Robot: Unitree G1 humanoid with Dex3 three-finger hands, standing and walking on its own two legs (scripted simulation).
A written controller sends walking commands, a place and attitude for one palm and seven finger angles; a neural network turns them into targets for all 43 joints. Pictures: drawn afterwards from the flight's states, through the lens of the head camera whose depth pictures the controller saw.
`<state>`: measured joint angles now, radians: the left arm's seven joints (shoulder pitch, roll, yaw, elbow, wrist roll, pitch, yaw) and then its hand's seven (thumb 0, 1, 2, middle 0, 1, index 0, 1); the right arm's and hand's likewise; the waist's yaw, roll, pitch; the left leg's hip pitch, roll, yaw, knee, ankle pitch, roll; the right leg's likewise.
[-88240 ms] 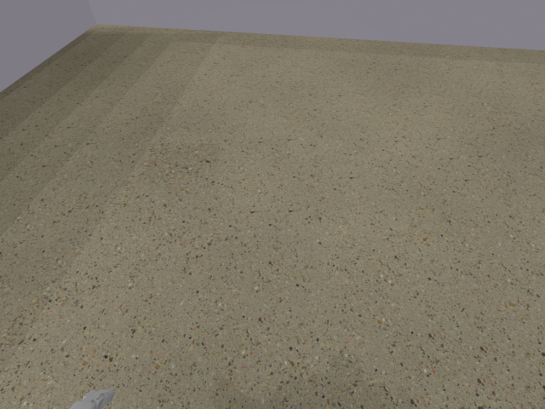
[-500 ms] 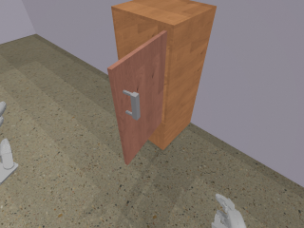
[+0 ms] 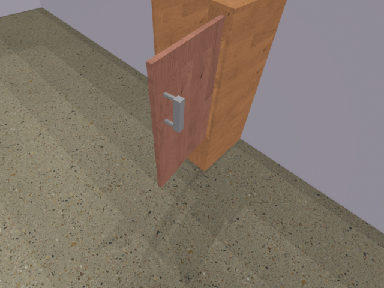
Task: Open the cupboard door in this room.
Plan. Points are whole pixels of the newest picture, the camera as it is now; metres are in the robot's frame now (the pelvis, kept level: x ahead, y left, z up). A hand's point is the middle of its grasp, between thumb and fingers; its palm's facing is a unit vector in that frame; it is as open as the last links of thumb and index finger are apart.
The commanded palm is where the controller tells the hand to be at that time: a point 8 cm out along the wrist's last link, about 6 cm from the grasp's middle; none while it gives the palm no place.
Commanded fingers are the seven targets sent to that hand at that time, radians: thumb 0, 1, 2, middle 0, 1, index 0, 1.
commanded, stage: let the arm hang, fingers relaxed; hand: left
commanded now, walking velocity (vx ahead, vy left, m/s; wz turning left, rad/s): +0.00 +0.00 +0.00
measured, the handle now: (172, 112) +0.58 +0.08 +0.00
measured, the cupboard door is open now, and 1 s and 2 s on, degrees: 100 100 100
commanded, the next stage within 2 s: look to check the result in 0.76 s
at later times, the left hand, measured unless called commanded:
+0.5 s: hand out of the picture +0.01 +0.22 -0.16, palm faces +0.01 -0.96 -0.29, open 7.4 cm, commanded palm none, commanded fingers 0.00 0.90 0.90 -0.20 -0.30 -0.20 -0.30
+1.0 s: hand out of the picture +0.06 +0.20 -0.16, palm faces -0.01 -0.97 -0.25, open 7.4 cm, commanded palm none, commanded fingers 0.00 0.90 0.90 -0.20 -0.30 -0.20 -0.30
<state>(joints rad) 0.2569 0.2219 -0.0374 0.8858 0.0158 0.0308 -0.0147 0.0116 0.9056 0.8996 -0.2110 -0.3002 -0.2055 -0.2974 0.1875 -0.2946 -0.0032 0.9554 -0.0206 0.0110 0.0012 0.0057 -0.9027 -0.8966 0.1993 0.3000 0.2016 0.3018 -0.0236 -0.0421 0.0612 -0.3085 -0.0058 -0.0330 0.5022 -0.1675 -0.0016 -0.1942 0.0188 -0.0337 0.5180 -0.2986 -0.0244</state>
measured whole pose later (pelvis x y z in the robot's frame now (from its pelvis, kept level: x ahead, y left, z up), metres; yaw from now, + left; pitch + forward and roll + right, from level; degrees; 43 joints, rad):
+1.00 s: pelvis +0.02 +0.00 +0.01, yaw -1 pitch -2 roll +0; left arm 0.20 0.23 0.01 1.14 0.01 -0.02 0.01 0.00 0.90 0.90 -0.21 -0.30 -0.20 -0.30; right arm 0.18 -0.23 -0.01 1.14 -0.02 0.00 -0.02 0.00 -0.90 -0.90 0.20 0.30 0.20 0.30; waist -0.01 0.01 0.05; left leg -0.20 0.00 -0.02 0.36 -0.13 -0.01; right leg -0.09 0.03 -0.02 0.35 -0.24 -0.03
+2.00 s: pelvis +0.05 -0.02 +0.01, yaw -1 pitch -2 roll +0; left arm 0.25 0.19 0.01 1.14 0.00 -0.02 0.03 0.00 0.90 0.90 -0.20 -0.30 -0.20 -0.30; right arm 0.21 -0.20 0.00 1.16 -0.02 0.01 -0.03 0.00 -0.90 -0.90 0.20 0.30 0.20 0.30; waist 0.00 0.01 0.05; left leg -0.16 0.02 -0.01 0.36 -0.17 -0.02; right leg -0.04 0.04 -0.01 0.34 -0.27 -0.04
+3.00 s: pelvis +0.04 -0.02 +0.01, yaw -2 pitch -1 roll +0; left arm 0.26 0.20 0.01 1.14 0.00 -0.02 0.02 0.00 0.90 0.90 -0.20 -0.30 -0.20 -0.30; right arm 0.22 -0.20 -0.01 1.15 -0.02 0.01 -0.03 0.00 -0.90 -0.90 0.20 0.30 0.20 0.30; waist 0.00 0.00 0.05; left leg -0.17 0.02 -0.01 0.36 -0.17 -0.02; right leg -0.05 0.04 -0.01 0.34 -0.27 -0.04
